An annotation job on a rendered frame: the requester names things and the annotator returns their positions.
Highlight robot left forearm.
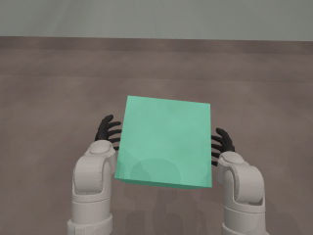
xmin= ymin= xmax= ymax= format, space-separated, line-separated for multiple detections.
xmin=67 ymin=140 xmax=117 ymax=235

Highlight right robot hand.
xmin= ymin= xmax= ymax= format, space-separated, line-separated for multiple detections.
xmin=210 ymin=127 xmax=236 ymax=166

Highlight left robot hand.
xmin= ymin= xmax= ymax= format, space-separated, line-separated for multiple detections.
xmin=94 ymin=115 xmax=122 ymax=151

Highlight carton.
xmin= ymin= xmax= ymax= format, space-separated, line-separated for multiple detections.
xmin=114 ymin=95 xmax=212 ymax=190

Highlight robot right forearm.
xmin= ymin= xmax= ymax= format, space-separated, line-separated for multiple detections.
xmin=216 ymin=151 xmax=270 ymax=235

